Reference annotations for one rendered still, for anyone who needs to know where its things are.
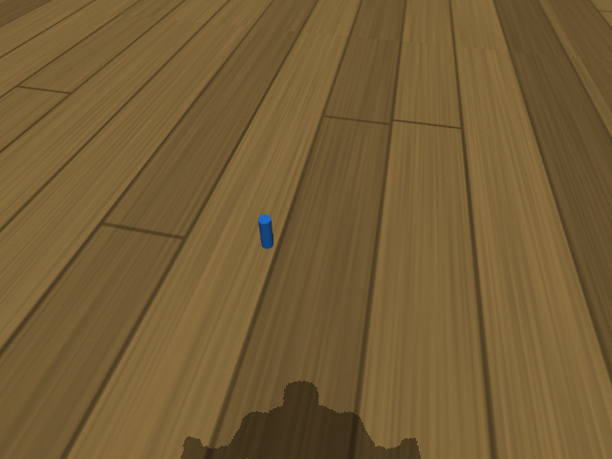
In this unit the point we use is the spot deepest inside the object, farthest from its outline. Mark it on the can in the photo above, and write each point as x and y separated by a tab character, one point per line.
266	231

